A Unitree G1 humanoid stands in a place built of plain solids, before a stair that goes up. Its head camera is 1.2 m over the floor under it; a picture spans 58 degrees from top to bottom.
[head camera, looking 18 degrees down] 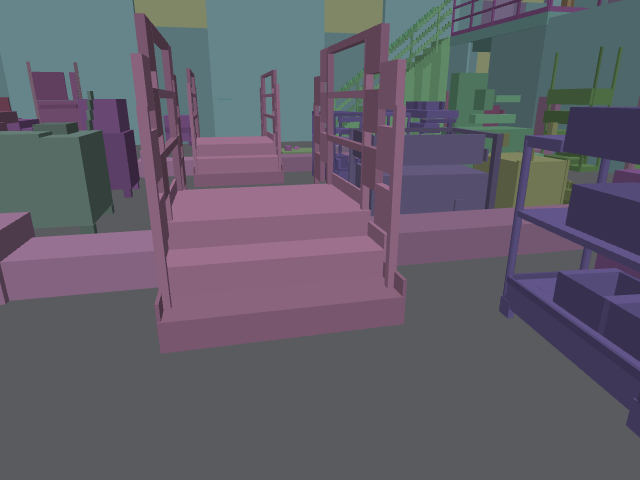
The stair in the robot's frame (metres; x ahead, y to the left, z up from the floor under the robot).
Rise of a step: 0.17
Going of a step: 0.30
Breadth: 1.30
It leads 13 degrees to the left of straight ahead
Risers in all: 3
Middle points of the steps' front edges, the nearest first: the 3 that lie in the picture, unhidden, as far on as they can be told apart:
2.01 0.16 0.17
2.31 0.23 0.34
2.60 0.30 0.51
